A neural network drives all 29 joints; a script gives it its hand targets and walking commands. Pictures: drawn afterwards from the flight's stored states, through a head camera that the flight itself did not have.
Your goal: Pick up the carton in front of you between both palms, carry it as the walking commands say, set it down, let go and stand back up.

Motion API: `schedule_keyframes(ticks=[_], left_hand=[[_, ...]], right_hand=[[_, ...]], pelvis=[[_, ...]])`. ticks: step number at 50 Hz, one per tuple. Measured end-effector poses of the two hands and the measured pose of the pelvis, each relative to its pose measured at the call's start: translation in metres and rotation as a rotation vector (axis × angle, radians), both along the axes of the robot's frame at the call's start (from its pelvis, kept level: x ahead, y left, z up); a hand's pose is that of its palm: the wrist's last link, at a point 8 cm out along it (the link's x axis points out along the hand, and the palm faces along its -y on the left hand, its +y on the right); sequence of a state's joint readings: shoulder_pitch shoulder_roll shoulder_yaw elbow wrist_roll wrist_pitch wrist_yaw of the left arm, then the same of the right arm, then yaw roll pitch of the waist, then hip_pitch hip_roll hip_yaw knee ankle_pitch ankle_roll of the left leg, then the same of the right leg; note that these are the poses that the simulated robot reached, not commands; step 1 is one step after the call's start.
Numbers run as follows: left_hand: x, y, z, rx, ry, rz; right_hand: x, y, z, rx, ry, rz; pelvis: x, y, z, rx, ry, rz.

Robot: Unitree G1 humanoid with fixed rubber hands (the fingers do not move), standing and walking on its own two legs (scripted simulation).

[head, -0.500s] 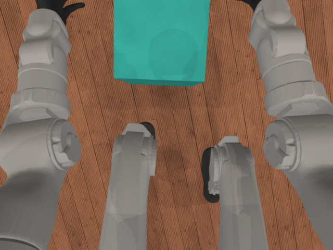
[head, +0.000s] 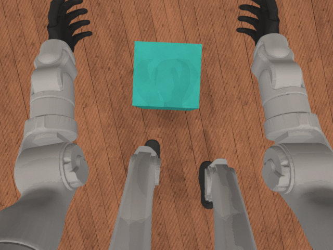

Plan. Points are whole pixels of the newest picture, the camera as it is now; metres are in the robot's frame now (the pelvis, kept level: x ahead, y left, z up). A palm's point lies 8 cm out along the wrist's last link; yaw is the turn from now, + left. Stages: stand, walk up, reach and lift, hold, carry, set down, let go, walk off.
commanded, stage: set down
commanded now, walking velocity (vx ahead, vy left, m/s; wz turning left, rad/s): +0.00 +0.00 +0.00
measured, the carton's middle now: (167, 81) +0.49 +0.09 -0.45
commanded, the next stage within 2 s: let go in 0.10 s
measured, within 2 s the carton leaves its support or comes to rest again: neither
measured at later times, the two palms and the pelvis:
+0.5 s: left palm (15, 79) +0.39 +0.29 +0.02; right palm (318, 80) +0.44 -0.13 +0.02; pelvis +0.04 +0.02 +0.12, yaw +2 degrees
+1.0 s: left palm out of the picture +0.24 +0.23 +0.12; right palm out of the picture +0.29 -0.23 +0.12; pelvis +0.10 -0.02 +0.20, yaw +4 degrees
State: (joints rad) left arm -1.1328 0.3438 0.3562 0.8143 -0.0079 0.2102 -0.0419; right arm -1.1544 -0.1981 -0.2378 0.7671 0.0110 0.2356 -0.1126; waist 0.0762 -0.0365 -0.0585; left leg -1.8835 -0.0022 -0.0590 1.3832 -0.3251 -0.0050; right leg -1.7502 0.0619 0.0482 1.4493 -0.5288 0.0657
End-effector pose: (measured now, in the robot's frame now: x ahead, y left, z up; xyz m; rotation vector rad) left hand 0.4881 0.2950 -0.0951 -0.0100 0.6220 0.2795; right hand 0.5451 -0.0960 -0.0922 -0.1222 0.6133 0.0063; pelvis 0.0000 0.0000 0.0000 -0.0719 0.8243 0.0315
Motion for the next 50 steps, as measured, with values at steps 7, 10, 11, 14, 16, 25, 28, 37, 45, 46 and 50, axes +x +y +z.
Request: schedule_keyframes(ticks=[7,10,11,14,16,25,28,37,45,46,50], left_hand=[[-0.003,-0.001,0.037,0.008,0.006,-0.013],[-0.008,-0.002,0.048,0.023,0.021,-0.032],[-0.010,-0.002,0.051,0.030,0.029,-0.042],[-0.022,-0.002,0.059,0.055,0.063,-0.079],[-0.035,-0.002,0.066,0.071,0.090,-0.106],[-0.099,-0.001,0.111,0.089,0.154,-0.157],[-0.118,-0.004,0.127,0.083,0.157,-0.156],[-0.180,-0.027,0.168,0.072,0.171,-0.150],[-0.230,-0.054,0.204,0.077,0.183,-0.158],[-0.235,-0.057,0.208,0.078,0.185,-0.159],[-0.248,-0.067,0.218,0.075,0.190,-0.164]], right_hand=[[-0.003,-0.003,0.038,-0.004,0.006,0.003],[-0.009,-0.005,0.050,-0.023,0.016,0.004],[-0.013,-0.006,0.053,-0.034,0.020,0.005],[-0.028,-0.010,0.062,-0.071,0.041,0.004],[-0.043,-0.015,0.069,-0.091,0.058,0.002],[-0.106,-0.036,0.111,-0.106,0.109,0.007],[-0.121,-0.044,0.126,-0.105,0.113,0.016],[-0.176,-0.079,0.166,-0.098,0.135,0.026],[-0.229,-0.116,0.198,-0.095,0.146,0.020],[-0.234,-0.121,0.202,-0.095,0.145,0.018],[-0.252,-0.136,0.213,-0.094,0.146,0.008]], pelvis=[[0.007,0.004,0.038,0.002,-0.016,0.001],[0.010,0.005,0.052,0.002,-0.026,0.002],[0.011,0.006,0.057,0.002,-0.030,0.002],[0.017,0.008,0.072,0.002,-0.050,0.004],[0.022,0.010,0.082,0.004,-0.070,0.005],[0.044,0.015,0.125,0.023,-0.207,0.015],[0.051,0.015,0.136,0.031,-0.255,0.020],[0.070,0.006,0.165,0.060,-0.425,0.029],[0.086,-0.007,0.188,0.090,-0.616,0.026],[0.088,-0.009,0.190,0.094,-0.639,0.025],[0.096,-0.017,0.196,0.108,-0.721,0.022]])
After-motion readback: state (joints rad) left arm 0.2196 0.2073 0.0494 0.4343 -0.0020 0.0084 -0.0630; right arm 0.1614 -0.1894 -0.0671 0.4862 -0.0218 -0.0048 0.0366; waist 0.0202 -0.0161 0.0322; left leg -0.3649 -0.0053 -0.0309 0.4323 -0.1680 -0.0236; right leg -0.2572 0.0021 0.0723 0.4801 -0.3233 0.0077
